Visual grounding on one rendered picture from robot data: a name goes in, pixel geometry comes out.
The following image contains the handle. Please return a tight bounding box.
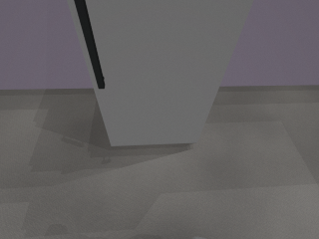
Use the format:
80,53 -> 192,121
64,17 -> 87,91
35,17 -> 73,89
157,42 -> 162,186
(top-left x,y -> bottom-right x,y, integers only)
74,0 -> 105,90

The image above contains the fridge door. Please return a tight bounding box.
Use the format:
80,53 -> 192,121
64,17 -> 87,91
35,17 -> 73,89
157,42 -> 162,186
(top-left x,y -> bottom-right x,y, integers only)
69,0 -> 254,145

